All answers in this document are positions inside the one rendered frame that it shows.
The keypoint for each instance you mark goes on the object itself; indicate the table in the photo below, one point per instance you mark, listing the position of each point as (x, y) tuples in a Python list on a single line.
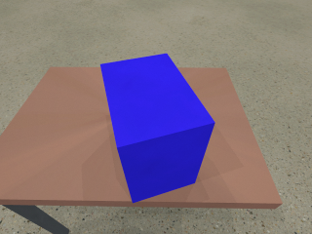
[(60, 150)]

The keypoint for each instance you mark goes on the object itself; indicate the carton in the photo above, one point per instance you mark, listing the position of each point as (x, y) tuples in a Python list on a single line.
[(161, 128)]

